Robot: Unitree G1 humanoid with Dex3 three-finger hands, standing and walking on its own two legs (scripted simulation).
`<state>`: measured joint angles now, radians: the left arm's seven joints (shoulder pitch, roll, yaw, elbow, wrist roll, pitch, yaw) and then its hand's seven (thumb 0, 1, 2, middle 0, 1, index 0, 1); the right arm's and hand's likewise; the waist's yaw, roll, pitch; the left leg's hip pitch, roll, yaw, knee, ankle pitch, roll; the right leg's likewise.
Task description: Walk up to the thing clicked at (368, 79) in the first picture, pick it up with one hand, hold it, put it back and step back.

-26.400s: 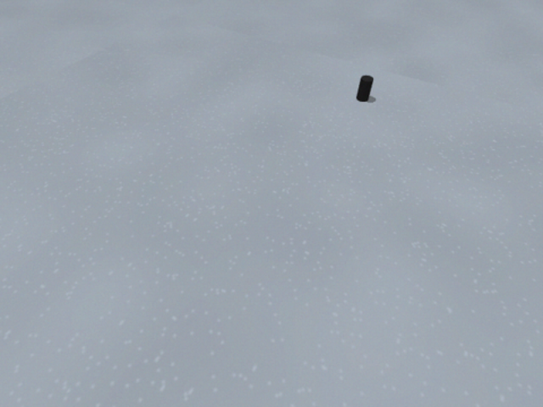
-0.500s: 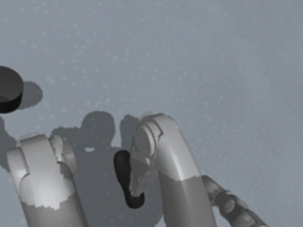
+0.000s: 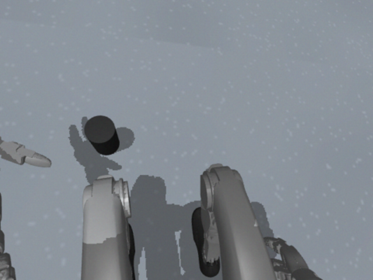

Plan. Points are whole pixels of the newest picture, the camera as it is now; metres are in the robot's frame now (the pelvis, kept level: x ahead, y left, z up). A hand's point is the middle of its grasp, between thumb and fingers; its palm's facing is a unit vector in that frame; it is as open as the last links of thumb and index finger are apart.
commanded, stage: home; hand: left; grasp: from the side
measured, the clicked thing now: (103, 137) +0.47 +0.19 -0.31
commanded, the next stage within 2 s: none
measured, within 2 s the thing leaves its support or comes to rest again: neither
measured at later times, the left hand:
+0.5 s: hand out of the picture +0.31 +0.23 +0.12, palm faces +0.16 -0.92 -0.35, open 17.1 cm
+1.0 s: hand out of the picture +0.23 +0.21 +0.28, palm faces +0.22 -0.93 -0.29, open 17.4 cm
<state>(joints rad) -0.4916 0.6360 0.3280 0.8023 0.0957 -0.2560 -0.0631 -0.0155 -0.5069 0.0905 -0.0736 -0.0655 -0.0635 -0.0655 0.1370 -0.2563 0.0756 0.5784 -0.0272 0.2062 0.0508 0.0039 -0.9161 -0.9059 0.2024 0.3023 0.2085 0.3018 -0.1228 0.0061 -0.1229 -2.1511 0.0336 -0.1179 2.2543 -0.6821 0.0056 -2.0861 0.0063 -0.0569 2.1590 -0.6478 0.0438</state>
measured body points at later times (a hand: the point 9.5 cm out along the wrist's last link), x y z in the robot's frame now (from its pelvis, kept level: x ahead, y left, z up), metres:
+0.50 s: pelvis +0.05 -0.01 +0.23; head +0.17 +0.02 +0.66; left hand +0.30 +0.28 +0.15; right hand +0.24 -0.26 +0.13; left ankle +0.08 +0.12 -0.35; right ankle +0.11 -0.13 -0.35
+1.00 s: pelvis +0.08 +0.01 +0.33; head +0.09 +0.01 +0.78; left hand +0.22 +0.25 +0.31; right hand +0.27 -0.21 +0.26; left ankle +0.08 +0.12 -0.35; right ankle +0.11 -0.13 -0.35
